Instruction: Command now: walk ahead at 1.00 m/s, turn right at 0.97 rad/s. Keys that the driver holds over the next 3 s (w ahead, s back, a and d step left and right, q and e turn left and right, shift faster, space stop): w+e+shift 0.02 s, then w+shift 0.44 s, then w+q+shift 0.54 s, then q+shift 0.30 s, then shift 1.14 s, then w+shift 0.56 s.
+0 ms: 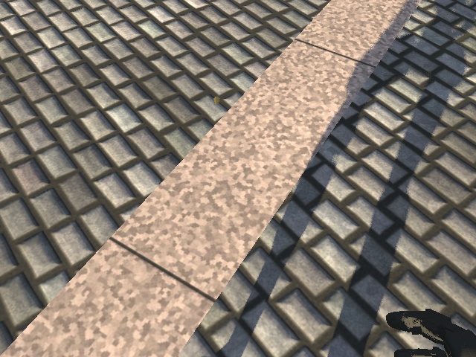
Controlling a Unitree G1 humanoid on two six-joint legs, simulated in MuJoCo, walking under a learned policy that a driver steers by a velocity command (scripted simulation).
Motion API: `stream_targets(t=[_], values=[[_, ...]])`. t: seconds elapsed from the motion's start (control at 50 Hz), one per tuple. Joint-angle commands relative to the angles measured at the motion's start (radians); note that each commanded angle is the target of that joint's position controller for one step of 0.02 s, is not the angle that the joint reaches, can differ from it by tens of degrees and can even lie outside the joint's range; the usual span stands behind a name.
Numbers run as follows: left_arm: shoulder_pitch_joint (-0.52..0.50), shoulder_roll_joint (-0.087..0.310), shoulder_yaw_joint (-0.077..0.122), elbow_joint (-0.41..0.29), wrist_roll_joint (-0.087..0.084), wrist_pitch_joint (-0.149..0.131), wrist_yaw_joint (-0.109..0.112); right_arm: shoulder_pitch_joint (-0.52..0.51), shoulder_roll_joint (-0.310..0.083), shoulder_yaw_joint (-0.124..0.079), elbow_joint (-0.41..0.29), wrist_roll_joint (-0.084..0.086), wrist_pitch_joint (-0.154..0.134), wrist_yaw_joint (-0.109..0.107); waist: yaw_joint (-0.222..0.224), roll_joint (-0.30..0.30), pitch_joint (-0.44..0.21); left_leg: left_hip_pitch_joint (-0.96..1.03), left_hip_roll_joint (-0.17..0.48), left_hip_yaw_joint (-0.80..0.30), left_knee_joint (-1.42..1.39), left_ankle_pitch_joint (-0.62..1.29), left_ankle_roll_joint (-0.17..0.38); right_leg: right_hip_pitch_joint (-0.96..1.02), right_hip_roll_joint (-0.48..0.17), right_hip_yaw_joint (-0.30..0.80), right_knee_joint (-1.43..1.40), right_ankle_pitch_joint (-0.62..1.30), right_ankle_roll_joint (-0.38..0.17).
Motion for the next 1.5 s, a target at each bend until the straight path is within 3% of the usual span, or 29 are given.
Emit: stream_targets(t=[0.02, 0.12, 0.18, 0.2, 0.22, 0.24, 0.28, 0.34, 0.52, 0.6, 0.62, 0.64, 0.66, 0.7, 0.8, 0.96, 1.02, 1.06, 1.08, 1.1, 1.12, 1.16, 1.24, 1.3, 1.42, 1.44, 1.46, 1.48, 1.5], values=[[-0.052, 0.158, 0.041, -0.087, -0.006, -0.035, -0.006, -0.090, -0.074, -0.008, -0.091, 0.018, 0.002, 0.011, -0.022, 0.027, 0.040, 0.161, -0.067, 0.106, -0.256, 0.262, 0.004, -0.219, -0.208, 0.260, -0.194, 0.445, -0.087], [0.010, 0.160, 0.036, -0.043, -0.015, -0.044, 0.002, -0.073, -0.111, -0.020, -0.096, 0.025, -0.012, 0.003, 0.004, -0.028, -0.043, 0.334, -0.156, 0.143, -0.498, 0.392, 0.095, 0.029, -0.269, 0.229, -0.110, 0.878, -0.004], [-0.094, 0.230, 0.048, -0.050, 0.028, -0.043, 0.005, 0.367, -0.242, -0.085, 0.024, 0.042, -0.014, -0.038, -0.259, -0.069, -0.242, 0.743, -0.152, 0.117, -0.495, 0.160, 0.141, 0.015, -0.270, 0.193, 0.413, 1.018, 0.050], [-0.121, 0.121, 0.021, -0.077, 0.041, -0.050, 0.006, 0.566, -0.301, -0.106, 0.066, 0.022, -0.013, -0.058, -0.321, 0.038, -0.341, 0.960, 0.009, -0.067, -0.439, -0.135, 0.164, -0.174, -0.206, 0.133, 0.790, 0.622, 0.059], [0.084, -0.009, -0.015, -0.110, -0.031, -0.052, -0.003, 0.491, -0.370, -0.121, 0.080, 0.004, -0.017, -0.038, -0.131, 0.468, -0.470, 1.146, 0.292, -0.746, -0.689, -0.268, 0.326, -0.483, -0.047, 0.056, 1.104, -0.158, 0.119], [0.006, 0.076, -0.020, -0.082, 0.005, -0.044, 0.012, 0.364, -0.257, -0.115, 0.047, 0.012, -0.010, -0.017, -0.144, 0.203, -0.326, 1.032, 0.238, -0.790, -0.764, -0.461, 0.335, -0.622, -0.150, 0.054, 1.111, -0.080, 0.091], [-0.188, 0.094, -0.018, -0.118, 0.027, -0.036, -0.009, 0.302, -0.133, -0.088, 0.079, 0.013, -0.017, -0.007, -0.136, -0.040, -0.105, 0.744, 0.154, -0.481, -0.775, -0.273, 0.308, -0.609, -0.223, 0.036, 1.002, 0.018, 0.090], [-0.242, 0.023, -0.042, -0.170, 0.042, -0.013, -0.040, 0.381, -0.095, -0.068, 0.175, 0.024, -0.040, -0.005, -0.081, 0.044, -0.023, 0.591, 0.075, -0.283, -0.830, -0.137, 0.266, -0.603, -0.258, 0.060, 0.899, -0.013, 0.096], [-0.574, 0.008, -0.096, -0.310, 0.032, -0.028, -0.077, 0.474, -0.195, -0.079, 0.244, 0.071, -0.075, 0.007, -0.088, 0.045, 0.086, 0.488, 0.017, 0.043, -1.053, 0.521, 0.239, -0.368, -0.277, -0.163, 0.252, 0.392, 0.114], [-0.238, 0.124, -0.041, -0.207, 0.049, -0.034, -0.023, 0.485, -0.289, -0.094, 0.263, 0.058, -0.045, -0.015, 0.085, 0.109, -0.180, 0.630, 0.015, 0.057, -0.491, 1.026, 0.196, 0.046, -0.176, -0.160, 0.185, 0.158, 0.088], [-0.067, 0.181, -0.015, -0.161, 0.061, -0.036, -0.003, 0.468, -0.253, -0.085, 0.249, 0.055, -0.041, -0.015, 0.158, 0.090, -0.267, 0.440, -0.030, 0.062, -0.203, 0.786, 0.186, 0.289, -0.291, -0.063, 0.202, 0.064, 0.082], [0.024, 0.267, 0.010, -0.152, 0.093, -0.043, 0.013, 0.533, -0.083, -0.053, 0.205, 0.060, -0.044, -0.011, 0.095, -0.160, -0.421, 0.182, -0.135, 0.072, 0.193, -0.018, 0.185, 0.518, -0.613, 0.331, 0.155, -0.257, 0.052], [0.003, 0.263, 0.014, -0.165, 0.076, -0.031, 0.008, 0.580, -0.098, -0.055, 0.178, 0.104, -0.037, -0.010, 0.059, -0.240, -0.555, 0.039, -0.184, 0.007, 0.408, -0.201, 0.194, 0.542, -0.735, 0.727, -0.053, -0.409, -0.011], [-0.156, 0.111, -0.010, -0.149, 0.048, -0.042, 0.002, 0.377, -0.146, -0.068, 0.158, 0.077, -0.022, -0.007, 0.019, -0.057, -0.188, -0.059, -0.080, 0.013, 0.331, 0.000, 0.195, 0.231, -0.610, 0.398, -0.102, -0.238, 0.035], [-0.161, 0.023, -0.025, -0.072, 0.009, -0.081, -0.002, 0.296, -0.063, -0.063, 0.125, 0.039, 0.054, 0.032, -0.093, -0.065, -0.007, -0.037, 0.008, 0.032, 0.236, 0.028, 0.150, -0.034, -0.518, -0.009, -0.229, 0.116, 0.093], [-0.121, 0.101, -0.016, -0.041, 0.010, -0.100, 0.013, 0.020, -0.084, -0.038, 0.008, 0.042, 0.051, 0.079, -0.107, -0.012, 0.070, 0.137, -0.123, 0.275, -0.264, 0.380, 0.222, 0.011, -0.421, -0.397, -0.252, 0.848, 0.176], [-0.127, 0.195, 0.010, -0.070, 0.020, -0.052, 0.040, 0.250, -0.158, -0.061, 0.073, 0.040, 0.046, 0.064, -0.239, -0.080, -0.079, 0.386, -0.244, 0.313, -0.299, 0.240, 0.266, 0.130, -0.464, -0.390, 0.144, 1.374, 0.193], [-0.170, 0.191, 0.016, -0.090, 0.013, -0.027, 0.027, 0.564, -0.224, -0.107, 0.176, 0.032, 0.037, 0.021, -0.353, 0.008, -0.208, 0.782, -0.249, 0.178, -0.428, 0.267, 0.321, -0.075, -0.410, -0.358, 0.776, 0.892, 0.200], [-0.149, 0.057, -0.012, -0.128, 0.024, -0.038, 0.009, 0.493, -0.328, -0.136, 0.177, 0.050, 0.048, -0.002, -0.228, 0.274, -0.134, 0.940, -0.070, -0.069, -0.363, 0.794, 0.369, -0.443, -0.207, -0.322, 1.193, -0.235, 0.246], [-0.078, 0.071, -0.022, -0.221, 0.001, -0.045, 0.018, 0.468, -0.436, -0.164, 0.126, 0.028, 0.056, 0.004, -0.184, 0.241, -0.409, 1.197, 0.121, -0.509, -0.481, 0.895, 0.596, -0.695, -0.164, -0.110, 1.432, -0.279, 0.273], [-0.146, 0.098, -0.034, -0.234, 0.014, -0.061, 0.026, 0.411, -0.398, -0.167, 0.079, 0.044, 0.061, -0.005, -0.190, 0.035, -0.411, 1.128, 0.146, -0.603, -0.606, 0.690, 0.581, -0.735, -0.224, -0.015, 1.365, -0.194, 0.254], [-0.255, 0.133, -0.014, -0.275, -0.029, -0.104, 0.032, 0.215, -0.247, -0.126, 0.003, 0.095, -0.006, 0.020, -0.084, -0.133, -0.186, 0.795, 0.070, -0.575, -0.726, 0.380, 0.507, -0.704, -0.253, 0.069, 1.158, -0.181, 0.249], [-0.292, 0.105, -0.001, -0.309, 0.017, -0.056, 0.045, 0.123, -0.214, -0.118, -0.031, 0.089, -0.010, -0.007, -0.005, -0.120, -0.028, 0.292, -0.114, -0.268, -0.716, 0.716, 0.404, -0.444, -0.284, 0.005, 0.711, -0.122, 0.297], [-0.375, 0.013, -0.025, -0.341, 0.008, -0.048, 0.039, 0.171, -0.249, -0.144, -0.018, 0.101, 0.051, -0.056, -0.061, -0.017, -0.156, 0.274, -0.243, -0.166, -0.604, 0.772, 0.275, -0.288, -0.156, -0.068, 0.345, 0.165, 0.310], [-0.384, 0.063, 0.006, -0.333, 0.009, -0.057, 0.010, 0.210, -0.129, -0.114, -0.021, 0.078, 0.081, -0.072, -0.074, 0.132, -0.187, 0.438, -0.228, -0.255, -0.359, 0.362, 0.172, -0.180, -0.177, -0.023, 0.024, 0.493, 0.253], [-0.315, 0.083, 0.011, -0.318, 0.028, -0.065, 0.016, 0.201, -0.091, -0.099, -0.040, 0.068, 0.077, -0.066, -0.050, 0.089, -0.250, 0.429, -0.252, -0.213, -0.181, 0.256, 0.138, -0.047, -0.280, 0.038, 0.016, 0.655, 0.198], [-0.281, 0.108, 0.007, -0.329, 0.049, -0.062, 0.022, 0.264, -0.039, -0.080, -0.054, 0.050, 0.072, -0.063, -0.071, -0.120, -0.321, 0.241, -0.356, -0.131, 0.115, -0.409, 0.085, 0.170, -0.508, 0.284, 0.092, 1.192, 0.050], [-0.242, 0.141, 0.015, -0.308, 0.049, -0.055, 0.016, 0.438, -0.107, -0.083, -0.053, 0.079, 0.063, -0.040, -0.148, -0.309, -0.454, 0.090, -0.345, -0.157, 0.341, -0.501, 0.047, 0.298, -0.746, 0.670, 0.087, 1.054, -0.159], [-0.315, 0.104, 0.015, -0.351, 0.025, -0.046, 0.017, 0.409, -0.209, -0.103, -0.011, 0.084, 0.076, -0.032, -0.109, -0.166, -0.447, 0.065, -0.279, -0.172, 0.440, -0.398, 0.012, 0.252, -0.695, 0.660, 0.065, 0.756, -0.164]])
Next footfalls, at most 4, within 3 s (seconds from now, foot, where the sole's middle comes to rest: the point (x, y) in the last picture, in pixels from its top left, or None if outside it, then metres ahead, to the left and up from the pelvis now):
0.20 left None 0.41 0.15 -0.77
0.62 right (312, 256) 0.78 -0.15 -0.77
1.06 left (262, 149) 1.22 0.03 -0.77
1.44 right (270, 96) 1.52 0.01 -0.77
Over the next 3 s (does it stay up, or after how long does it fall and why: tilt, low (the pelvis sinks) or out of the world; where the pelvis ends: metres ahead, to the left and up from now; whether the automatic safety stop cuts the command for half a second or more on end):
stays up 1.62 0.13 0.01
